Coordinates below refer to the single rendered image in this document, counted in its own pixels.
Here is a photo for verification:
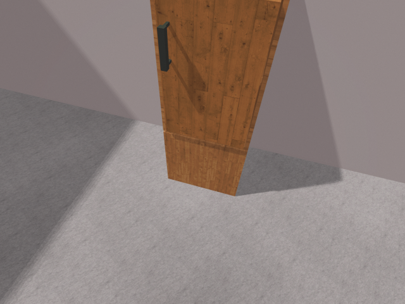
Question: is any cupboard door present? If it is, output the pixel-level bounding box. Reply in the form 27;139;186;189
154;0;281;149

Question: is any handle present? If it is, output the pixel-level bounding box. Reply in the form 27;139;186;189
157;22;171;72

